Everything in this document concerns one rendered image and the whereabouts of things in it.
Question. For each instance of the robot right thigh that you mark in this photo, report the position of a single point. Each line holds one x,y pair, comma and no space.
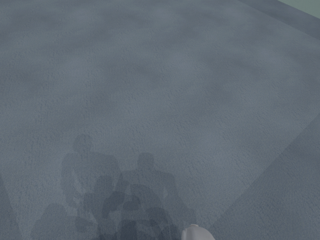
196,233

